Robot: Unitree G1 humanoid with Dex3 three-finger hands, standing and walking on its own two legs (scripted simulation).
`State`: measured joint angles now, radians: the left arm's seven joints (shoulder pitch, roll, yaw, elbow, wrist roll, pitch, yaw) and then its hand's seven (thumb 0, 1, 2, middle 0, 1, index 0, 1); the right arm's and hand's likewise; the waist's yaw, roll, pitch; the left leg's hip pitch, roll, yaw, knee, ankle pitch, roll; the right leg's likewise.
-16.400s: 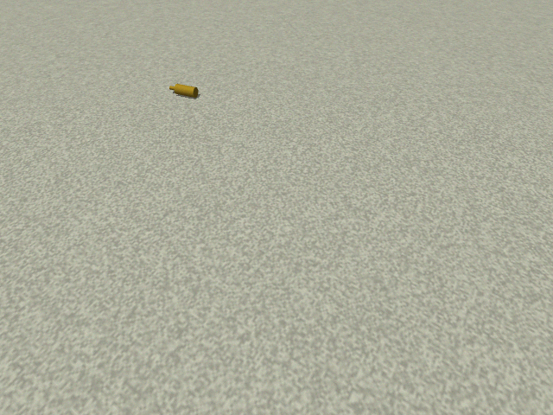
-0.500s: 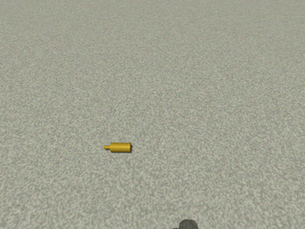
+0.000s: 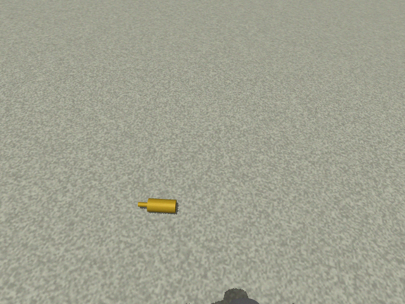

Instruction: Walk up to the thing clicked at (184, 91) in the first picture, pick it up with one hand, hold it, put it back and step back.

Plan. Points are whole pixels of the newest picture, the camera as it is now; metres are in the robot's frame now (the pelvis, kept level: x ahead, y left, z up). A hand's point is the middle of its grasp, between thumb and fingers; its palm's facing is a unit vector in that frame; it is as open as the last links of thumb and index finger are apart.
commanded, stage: walk up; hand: left
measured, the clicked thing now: (157, 205) +0.68 +0.22 -0.74
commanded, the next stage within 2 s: none
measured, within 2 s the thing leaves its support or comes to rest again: neither
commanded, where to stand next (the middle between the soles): +0.29 -0.03 m, yaw -2 degrees
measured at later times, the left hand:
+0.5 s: hand (102, 252) +0.24 +0.23 -0.12, palm faces -0.03 -0.92 -0.38, open 7.4 cm
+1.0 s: hand (111, 231) +0.31 +0.24 -0.16, palm faces -0.06 -0.92 -0.38, open 7.4 cm
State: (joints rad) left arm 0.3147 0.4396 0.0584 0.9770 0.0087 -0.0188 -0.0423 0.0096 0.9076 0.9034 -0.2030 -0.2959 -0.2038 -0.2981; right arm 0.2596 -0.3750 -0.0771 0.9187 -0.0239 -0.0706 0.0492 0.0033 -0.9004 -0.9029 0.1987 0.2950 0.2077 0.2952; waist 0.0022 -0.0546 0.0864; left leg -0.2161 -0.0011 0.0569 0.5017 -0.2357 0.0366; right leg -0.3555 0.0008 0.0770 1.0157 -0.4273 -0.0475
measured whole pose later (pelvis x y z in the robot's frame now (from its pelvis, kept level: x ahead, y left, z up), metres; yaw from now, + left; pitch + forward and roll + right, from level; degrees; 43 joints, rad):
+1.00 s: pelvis +0.24 -0.03 -0.02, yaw -2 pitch -3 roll +0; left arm 0.25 0.39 0.03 0.94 0.02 -0.03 -0.01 0.01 0.91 0.90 -0.20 -0.30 -0.21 -0.30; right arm 0.22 -0.40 -0.02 0.90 0.01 -0.01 0.01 0.00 -0.90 -0.90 0.20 0.30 0.21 0.30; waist 0.00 0.01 0.08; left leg -0.33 0.04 0.01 0.70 -0.38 0.01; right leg -0.30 -0.03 -0.02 0.67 -0.33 0.01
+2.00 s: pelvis +0.27 -0.03 +0.01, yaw -1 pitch -2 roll +0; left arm 0.10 0.35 0.02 1.17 0.01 -0.01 -0.01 0.01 0.91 0.90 -0.20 -0.30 -0.21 -0.30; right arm 0.10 -0.35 0.00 1.16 0.00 -0.01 0.01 0.00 -0.90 -0.90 0.20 0.30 0.21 0.30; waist 0.00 0.01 0.04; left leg -0.13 0.03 0.00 0.34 -0.17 -0.02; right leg -0.09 -0.03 -0.04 0.32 -0.20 0.02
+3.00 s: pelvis +0.27 -0.04 +0.01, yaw -1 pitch -2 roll +0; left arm 0.12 0.36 0.00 1.13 0.01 -0.01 -0.01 0.01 0.91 0.90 -0.20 -0.30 -0.21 -0.30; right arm 0.11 -0.35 0.00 1.14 -0.01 -0.01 0.01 0.00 -0.90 -0.90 0.20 0.30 0.21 0.30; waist 0.00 0.00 0.05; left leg -0.12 0.04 0.01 0.31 -0.15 -0.03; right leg -0.10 -0.03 -0.03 0.32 -0.19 0.01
